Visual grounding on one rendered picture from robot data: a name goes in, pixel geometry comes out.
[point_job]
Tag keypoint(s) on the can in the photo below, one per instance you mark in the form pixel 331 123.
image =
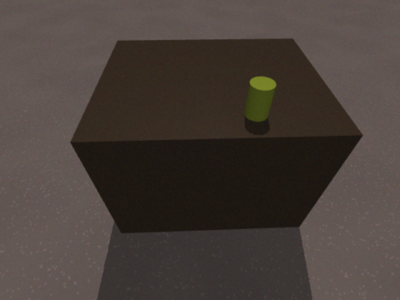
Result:
pixel 259 98

